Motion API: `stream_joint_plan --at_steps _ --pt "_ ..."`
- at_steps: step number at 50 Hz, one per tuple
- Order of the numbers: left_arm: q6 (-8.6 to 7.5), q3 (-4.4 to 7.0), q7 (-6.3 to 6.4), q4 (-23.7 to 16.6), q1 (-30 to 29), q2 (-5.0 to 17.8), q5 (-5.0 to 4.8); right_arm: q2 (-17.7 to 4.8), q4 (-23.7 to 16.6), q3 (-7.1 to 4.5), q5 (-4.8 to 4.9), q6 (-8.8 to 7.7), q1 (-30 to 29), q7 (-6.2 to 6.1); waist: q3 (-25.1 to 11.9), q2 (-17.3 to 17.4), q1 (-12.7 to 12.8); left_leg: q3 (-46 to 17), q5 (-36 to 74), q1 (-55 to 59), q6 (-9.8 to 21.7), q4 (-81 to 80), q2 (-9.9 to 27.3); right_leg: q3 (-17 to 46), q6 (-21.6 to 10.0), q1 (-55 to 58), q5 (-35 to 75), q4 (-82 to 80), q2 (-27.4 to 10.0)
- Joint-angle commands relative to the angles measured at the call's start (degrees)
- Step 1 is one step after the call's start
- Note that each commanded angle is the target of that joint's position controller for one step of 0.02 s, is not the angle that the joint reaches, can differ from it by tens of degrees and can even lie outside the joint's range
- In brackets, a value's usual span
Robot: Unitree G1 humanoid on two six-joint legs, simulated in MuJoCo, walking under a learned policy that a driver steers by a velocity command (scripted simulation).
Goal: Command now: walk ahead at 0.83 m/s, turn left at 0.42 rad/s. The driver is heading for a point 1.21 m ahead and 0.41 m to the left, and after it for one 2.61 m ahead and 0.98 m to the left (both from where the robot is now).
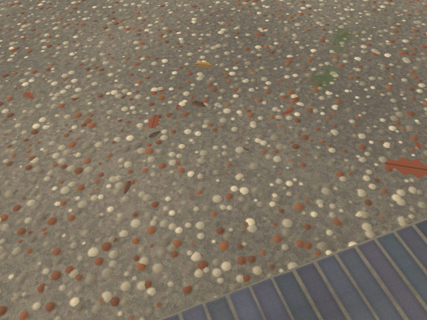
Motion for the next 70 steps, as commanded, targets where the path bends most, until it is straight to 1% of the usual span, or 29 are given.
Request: stream_joint_plan --at_steps 1,13,16,18,19,20,21,22,24,29,32,37,42,44,46,47,48,49,50,51,53,55,61,64,65,66,67,68,70 --pt "-1.49 1.79 1.16 -2.09 1.90 7.19 -0.62 -4.92 -5.39 -1.18 -1.03 -0.80 -5.21 1.30 4.02 -7.92 0.79 -2.68 7.97 -21.58 -1.90 4.99 4.22 20.73 -2.95 11.90 -16.15 -24.73 -16.48" --pt "-3.17 1.82 1.85 7.11 8.59 7.15 -0.62 -2.36 -10.66 0.67 -0.68 0.62 -23.42 5.07 13.11 -2.42 2.17 10.85 22.85 -22.04 3.21 -18.24 3.42 -9.84 0.56 19.03 23.73 -28.92 -12.92" --pt "-2.19 2.61 2.89 8.00 6.48 11.46 -0.47 -4.12 -8.64 0.07 0.59 0.70 -15.78 3.82 5.91 -7.40 -3.39 16.38 16.39 -4.08 6.04 -19.99 -4.23 -13.60 1.64 21.99 70.03 -16.15 -13.10" --pt "-0.01 3.79 3.37 6.95 2.13 15.01 0.31 -8.46 -3.06 -2.01 1.30 0.62 3.92 2.26 -3.93 -10.36 -13.04 14.70 3.70 14.82 9.06 -17.20 -7.81 -12.45 -0.01 19.09 82.54 9.20 -15.45" --pt "0.39 3.94 3.10 6.29 0.24 15.38 0.66 -11.65 0.36 -3.95 0.60 0.58 15.60 1.06 -9.18 -7.97 -17.92 8.86 -2.75 31.97 10.77 -20.13 -8.24 -10.97 -0.42 7.67 71.96 29.14 -15.25" --pt "-0.19 2.81 1.68 4.56 -0.05 8.62 -0.30 -16.22 -0.47 -5.99 1.64 1.83 11.27 -0.37 -8.81 10.12 -12.80 -13.26 -15.34 43.77 15.01 -29.34 3.05 -10.11 2.77 -14.45 15.18 54.85 -3.00" --pt "-1.87 1.83 1.07 -1.06 -1.38 6.96 -0.79 -18.87 -4.14 -5.90 0.34 1.89 3.89 0.57 -12.67 10.22 -6.97 -44.52 -14.64 49.26 23.53 -42.15 12.99 2.09 4.68 -32.67 -7.04 65.97 4.32" --pt "-3.28 1.93 1.17 -2.52 -8.68 9.25 -0.35 -16.48 -4.49 -5.66 0.38 1.63 4.37 0.20 -9.08 -2.32 -8.99 -42.10 -2.88 44.04 21.72 -44.25 13.28 9.83 4.56 -34.56 -1.46 60.39 0.38" --pt "-3.73 1.18 1.25 -1.87 -6.74 8.34 -0.29 -13.57 -1.56 -5.05 0.26 0.31 3.31 -0.72 0.88 -6.15 -2.57 -32.16 0.48 24.89 18.04 -47.52 10.06 10.56 3.94 -25.56 -0.72 44.39 -5.81" --pt "1.64 0.11 0.48 -1.39 -8.19 5.65 2.62 -11.20 -1.67 -3.44 0.77 -2.11 0.77 -0.65 4.55 -3.26 0.17 -18.87 16.95 7.14 16.44 -47.56 1.84 6.97 7.37 -15.12 0.30 26.34 -7.63" --pt "0.14 1.55 -0.77 -3.50 -17.97 7.78 0.46 -9.04 2.07 -2.74 0.46 -3.61 11.14 -0.80 6.19 -2.23 -5.49 -19.37 17.58 16.13 13.73 -46.55 2.26 9.09 4.44 -28.18 21.56 20.19 -9.22" --pt "-1.27 0.57 -3.71 -4.07 -23.93 4.69 0.69 -8.82 3.07 -1.72 0.69 -4.67 11.49 -2.05 4.28 0.39 -7.70 -15.66 7.21 8.39 9.08 -41.16 -0.73 3.93 1.43 -14.13 46.59 5.49 -3.79" --pt "-2.07 1.18 -1.50 -5.74 -27.48 5.82 0.69 -8.97 6.14 -1.37 -1.40 -4.63 15.21 -3.59 8.65 2.59 -9.73 -15.14 24.28 24.62 6.63 -30.53 0.70 3.71 0.32 -17.88 37.70 -5.75 -3.37" --pt "-2.73 2.51 0.02 -0.25 -10.43 7.67 -0.13 -10.29 6.61 -1.23 -2.26 -4.18 11.83 -4.38 1.88 1.88 -1.04 -13.49 37.47 28.59 6.05 -12.22 -1.02 5.41 0.09 -3.24 40.81 -12.60 -4.12" --pt "-1.94 5.05 0.34 7.33 14.21 11.60 -0.22 -10.03 5.26 -1.83 0.70 -3.93 1.73 -3.91 -6.48 -3.50 13.99 -8.31 36.08 20.17 4.22 23.45 -5.52 8.22 -2.94 20.50 47.18 -18.50 -7.37" --pt "-1.32 5.50 -0.53 11.11 18.16 14.11 1.07 -4.43 3.56 -0.79 0.33 -3.89 -2.26 -3.55 -2.71 -10.78 13.23 -5.02 -14.84 -2.09 3.65 44.64 -12.13 9.20 -3.72 32.34 45.78 -9.67 -10.58" --pt "-1.90 4.09 -1.04 10.40 17.97 12.77 1.79 -0.35 1.36 0.94 2.67 -4.91 10.40 -4.31 -11.20 -19.94 2.61 -9.59 -19.89 -19.18 3.31 47.02 -9.01 17.59 -4.02 51.86 76.82 14.40 -19.61" --pt "-1.82 4.51 -1.12 10.61 18.80 11.42 1.54 -1.89 3.56 1.61 3.53 -5.07 12.35 -5.28 -17.97 -18.42 5.35 -8.45 -16.34 -27.58 2.28 49.17 -7.06 25.62 -9.13 58.10 71.76 11.26 -22.47" --pt "-1.69 5.52 -0.11 10.20 13.83 12.81 1.41 -5.28 2.25 1.79 1.57 -4.48 6.80 -5.03 -17.77 -18.16 6.43 -5.82 -9.80 -37.01 2.27 46.53 -4.40 39.89 -17.86 51.63 17.28 -3.73 -26.60" --pt "-2.16 4.15 0.28 9.04 8.31 6.96 1.83 -7.81 2.95 1.55 -1.50 -4.25 -0.18 -4.26 -8.33 -5.75 5.53 -4.34 -5.04 -33.57 1.99 40.05 0.09 42.45 -16.53 35.16 -2.21 -13.05 -23.79" --pt "-4.41 1.74 0.84 14.09 7.25 4.44 0.51 -4.92 -0.86 1.39 -2.99 -3.78 -10.96 -1.19 7.59 1.73 -0.43 -7.41 0.96 -26.42 0.17 20.87 1.63 32.39 -11.51 8.71 9.60 -16.85 -18.35" --pt "-5.15 1.23 0.27 14.74 2.89 4.65 -0.44 -2.24 -2.95 2.83 -2.82 -2.54 -13.46 1.01 11.26 -5.12 -4.35 -2.44 7.76 -12.65 -2.27 0.95 4.65 21.55 -9.14 -8.08 15.12 -23.24 -12.18" --pt "-4.63 1.50 -0.66 16.28 8.56 6.32 -2.92 -1.41 -5.69 3.87 -0.96 -3.65 -24.85 0.96 8.85 -1.82 -0.78 8.17 24.02 3.96 0.50 -25.03 0.19 12.43 -7.07 2.11 46.59 -27.39 -8.67" --pt "-3.41 2.14 -0.03 17.00 9.28 11.02 -1.34 -6.12 -1.20 1.53 -1.27 -4.24 -7.06 -0.72 -4.29 -5.11 -9.54 6.67 14.64 23.92 2.59 -29.69 -4.10 11.89 -5.79 9.47 63.12 -1.20 -8.31" --pt "-3.09 2.13 0.03 16.22 7.29 10.67 -1.23 -8.98 1.67 0.19 -1.88 -4.48 3.88 -1.72 -9.16 -4.94 -14.59 2.10 10.70 37.87 3.32 -29.72 1.25 11.02 -5.21 0.22 51.66 14.34 -5.68" --pt "-3.25 0.82 0.16 14.17 7.86 3.50 -0.64 -13.72 2.52 -1.13 -3.55 -4.79 12.14 -2.55 -17.23 4.97 -14.62 -15.95 -6.28 49.01 4.84 -30.85 17.62 8.81 -5.41 -10.18 9.37 36.24 -0.73" --pt "-2.72 0.49 0.42 12.63 14.15 1.56 -4.53 -13.56 1.66 -1.38 -3.69 -4.38 8.35 -2.25 -23.10 11.98 -8.85 -42.92 -18.62 52.74 9.70 -42.91 28.14 9.62 -5.12 -22.56 -7.95 50.50 2.53" --pt "-2.03 1.36 0.98 12.22 6.92 6.13 -3.33 -8.41 1.22 -0.97 -2.29 -4.24 2.15 -2.09 -11.20 3.46 -8.35 -36.07 -20.81 43.98 8.52 -46.59 23.69 9.38 -5.65 -28.31 -0.60 49.38 -1.85" --pt "-1.04 1.48 0.05 11.21 1.45 4.18 -1.91 -3.86 2.24 -0.26 -2.13 -5.17 -2.54 -1.77 0.92 -1.15 -5.17 -20.02 -2.35 29.77 6.62 -48.89 19.52 8.93 -5.00 -27.75 2.71 45.06 -4.99"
